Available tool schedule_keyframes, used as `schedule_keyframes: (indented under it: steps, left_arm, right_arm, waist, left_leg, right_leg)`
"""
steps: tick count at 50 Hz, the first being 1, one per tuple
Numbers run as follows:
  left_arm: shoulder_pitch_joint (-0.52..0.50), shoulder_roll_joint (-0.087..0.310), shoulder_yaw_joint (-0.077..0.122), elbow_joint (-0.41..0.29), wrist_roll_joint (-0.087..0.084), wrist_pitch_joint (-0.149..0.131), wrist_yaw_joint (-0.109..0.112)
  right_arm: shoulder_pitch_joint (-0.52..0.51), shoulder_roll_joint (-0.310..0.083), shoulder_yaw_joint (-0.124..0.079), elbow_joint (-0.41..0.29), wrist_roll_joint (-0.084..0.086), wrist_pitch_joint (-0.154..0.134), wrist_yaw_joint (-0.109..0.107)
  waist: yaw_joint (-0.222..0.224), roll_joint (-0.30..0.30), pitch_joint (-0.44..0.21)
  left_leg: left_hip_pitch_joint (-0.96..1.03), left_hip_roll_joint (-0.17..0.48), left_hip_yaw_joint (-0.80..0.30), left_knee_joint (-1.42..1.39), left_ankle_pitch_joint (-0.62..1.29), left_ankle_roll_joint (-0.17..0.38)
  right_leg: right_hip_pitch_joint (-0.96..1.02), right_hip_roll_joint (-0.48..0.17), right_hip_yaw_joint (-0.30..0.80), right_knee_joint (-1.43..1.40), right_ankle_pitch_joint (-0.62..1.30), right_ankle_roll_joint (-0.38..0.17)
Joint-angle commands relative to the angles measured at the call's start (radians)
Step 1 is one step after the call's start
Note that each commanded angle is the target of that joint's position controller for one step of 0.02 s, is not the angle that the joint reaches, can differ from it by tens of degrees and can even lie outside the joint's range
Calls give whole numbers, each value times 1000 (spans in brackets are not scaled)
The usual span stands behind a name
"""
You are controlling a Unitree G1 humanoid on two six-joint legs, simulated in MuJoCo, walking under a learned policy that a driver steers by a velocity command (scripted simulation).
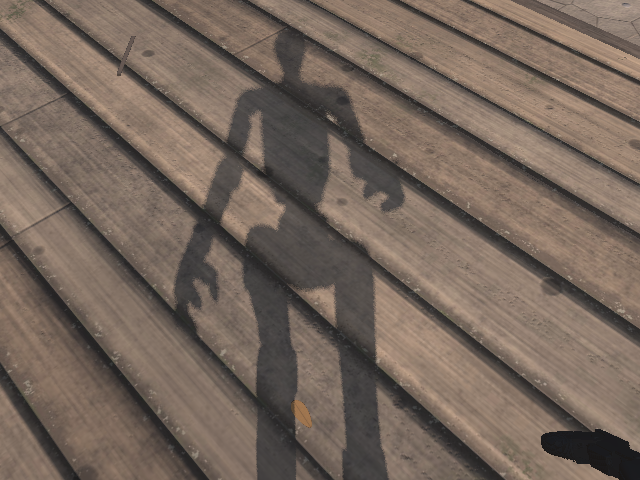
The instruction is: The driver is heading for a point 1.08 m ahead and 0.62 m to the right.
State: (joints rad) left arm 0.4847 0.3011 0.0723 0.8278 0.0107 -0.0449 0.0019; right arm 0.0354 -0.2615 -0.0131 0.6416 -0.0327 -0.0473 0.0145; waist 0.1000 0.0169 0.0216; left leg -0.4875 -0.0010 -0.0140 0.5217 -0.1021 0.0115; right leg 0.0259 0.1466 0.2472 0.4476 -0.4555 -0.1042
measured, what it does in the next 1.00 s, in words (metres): walks ahead, turning right: right foot, then left foot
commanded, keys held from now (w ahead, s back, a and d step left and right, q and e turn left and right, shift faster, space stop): w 0.30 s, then no key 0.18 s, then e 0.52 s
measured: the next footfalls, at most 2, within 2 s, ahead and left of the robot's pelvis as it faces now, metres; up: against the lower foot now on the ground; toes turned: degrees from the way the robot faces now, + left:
right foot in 0.48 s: +0.38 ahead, -0.11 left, +0.00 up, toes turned -6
left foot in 0.96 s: +0.36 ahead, +0.08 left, +0.00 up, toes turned -19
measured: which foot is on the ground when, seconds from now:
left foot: down 0.00-0.48, up 0.50-0.94, down 0.96-1.00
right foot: down 0.00-0.02, up 0.04-0.46, down 0.48-0.96, up 0.98-1.00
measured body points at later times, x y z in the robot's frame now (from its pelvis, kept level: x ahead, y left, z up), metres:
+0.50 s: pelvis +0.24 -0.02 +0.00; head +0.28 -0.03 +0.45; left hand +0.47 +0.18 -0.09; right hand +0.19 -0.27 -0.14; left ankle +0.12 +0.11 -0.71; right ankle +0.34 -0.11 -0.72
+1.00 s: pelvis +0.28 +0.00 +0.01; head +0.31 +0.01 +0.46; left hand +0.44 +0.24 -0.12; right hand +0.33 -0.29 -0.09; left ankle +0.32 +0.09 -0.72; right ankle +0.33 -0.11 -0.71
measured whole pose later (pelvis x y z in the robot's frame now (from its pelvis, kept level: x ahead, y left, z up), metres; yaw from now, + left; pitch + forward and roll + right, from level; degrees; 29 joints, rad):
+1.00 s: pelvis +0.28 +0.00 +0.01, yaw -18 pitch +1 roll +0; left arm 0.25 0.28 0.09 0.84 0.01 0.05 0.00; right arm 0.19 -0.25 -0.03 0.77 -0.02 0.03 -0.05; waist 0.03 -0.03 0.02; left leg -0.27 -0.03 -0.01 0.51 -0.25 0.04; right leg -0.41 0.15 0.13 0.58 -0.28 -0.04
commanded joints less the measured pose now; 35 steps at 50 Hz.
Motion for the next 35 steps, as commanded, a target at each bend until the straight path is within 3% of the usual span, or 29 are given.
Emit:
schedule_keyframes:
  steps: [1, 2, 3, 4, 5, 7, 10, 15, 18, 21, 23, 24, 25, 26, 27, 28, 29, 31, 35]
  left_arm:
    - [-30, 37, 3, -114, -32, -30, -6]
    - [36, 71, 4, -116, -9, -26, -5]
    - [10, 95, 7, -77, 15, -12, -1]
    - [-59, 88, 2, -76, 23, -8, -11]
    - [-96, 70, -1, -82, 24, -5, -19]
    - [-110, 56, -7, -82, 32, 10, -31]
    - [-154, 46, -12, -96, 33, 17, -41]
    - [-366, 4, -45, -157, 33, 8, -60]
    - [-428, -17, -60, -162, 26, -1, -55]
    - [-387, 3, -55, -139, 27, -12, -36]
    - [-232, 36, -42, -74, 49, -30, -21]
    - [-125, 94, -30, -56, 64, -40, -11]
    - [-87, 162, -10, -54, 49, -29, -3]
    - [-72, 124, -10, -43, -18, -16, -3]
    - [-141, 89, -21, -45, -26, -12, -1]
    - [-210, 51, -31, -50, -18, -9, 2]
    - [-243, 49, -30, -53, -15, -6, 7]
    - [-272, 56, -22, -54, -10, 1, 7]
    - [-263, 85, 3, -52, 1, 14, 2]
  right_arm:
    - [412, -280, -88, 14, -35, -24, -41]
    - [361, -287, -93, 21, -18, -12, -32]
    - [282, -188, -75, 11, -5, -6, -25]
    - [240, -117, -58, 14, 2, -9, -18]
    - [219, -91, -49, 26, -1, -12, -15]
    - [241, -96, -47, 62, 3, -30, -12]
    - [290, -112, -53, 102, 18, -56, 1]
    - [328, -110, -52, 146, 25, -50, 7]
    - [382, -126, -53, 183, 25, -44, 8]
    - [394, -140, -54, 209, 28, -34, 0]
    - [392, -126, -48, 217, 39, -27, -7]
    - [400, -94, -36, 188, 40, -30, -12]
    - [544, 0, -12, 184, 62, -20, -17]
    - [509, -92, -36, 211, 41, 9, -31]
    - [436, -96, -39, 191, 29, 18, -30]
    - [379, -78, -35, 184, 17, 21, -31]
    - [350, -79, -38, 178, 12, 29, -31]
    - [368, -68, -39, 185, 8, 51, -29]
    - [308, -58, -43, 161, 9, 81, -39]
  waist:
    - [-216, 173, -320]
    - [-145, 293, -332]
    - [-117, 124, -174]
    - [-120, 21, -74]
    - [-106, 21, -30]
    - [-92, 79, -8]
    - [-85, 84, -18]
    - [-119, 79, 21]
    - [-141, 80, 19]
    - [-122, 95, -14]
    - [-54, 42, -87]
    - [-22, -42, -192]
    - [-64, -263, -352]
    - [-35, -174, -383]
    - [-64, -144, -261]
    - [-83, -117, -158]
    - [-103, -114, -103]
    - [-138, -104, -105]
    - [-135, -96, -122]
  left_leg:
    - [756, 351, -455, -120, -289, 133]
    - [732, 440, -798, -238, -295, 209]
    - [588, 408, -696, -245, -384, 212]
    - [463, 351, -542, -263, -343, 200]
    - [394, 297, -421, -286, -254, 174]
    - [330, 242, -282, -306, -38, 164]
    - [353, 238, -194, -326, 144, 186]
    - [339, 183, -53, -378, 162, 170]
    - [353, 177, -1, -302, 452, 143]
    - [423, 189, -8, -189, 587, 109]
    - [395, 130, 24, 21, 557, 65]
    - [267, 91, 54, 203, 242, 34]
    - [71, -33, 92, 519, -473, 5]
    - [59, -29, 1, 600, -530, 4]
    - [6, 0, -12, 620, -498, 2]
    - [-19, 23, -7, 591, -449, -2]
    - [-8, 39, -7, 567, -402, -10]
    - [72, 34, 1, 530, -346, -25]
    - [76, 21, 3, 474, -317, -41]
  right_leg:
    - [-457, -26, -64, 645, 267, 23]
    - [-605, 5, -96, 777, -77, 27]
    - [-641, -69, -88, 836, 7, 24]
    - [-623, -97, -104, 800, 75, 28]
    - [-605, -123, -114, 744, 105, 32]
    - [-566, -136, -126, 692, 114, 44]
    - [-605, -134, -136, 635, 157, 55]
    - [-612, -194, -242, 350, 344, 83]
    - [-502, -162, -301, 200, 383, 83]
    - [-408, -131, -297, 106, 387, 51]
    - [-179, -123, -289, -32, 521, 16]
    - [29, -305, -135, 20, 856, -16]
    - [254, -592, 168, 67, 1296, -201]
    - [194, -553, 181, 43, 1329, -241]
    - [109, -495, 106, 0, 1243, -221]
    - [12, -444, 62, -39, 1165, -190]
    - [-65, -402, 28, -70, 1129, -164]
    - [-167, -352, -16, -106, 1048, -141]
    - [-251, -329, 12, -155, 733, -160]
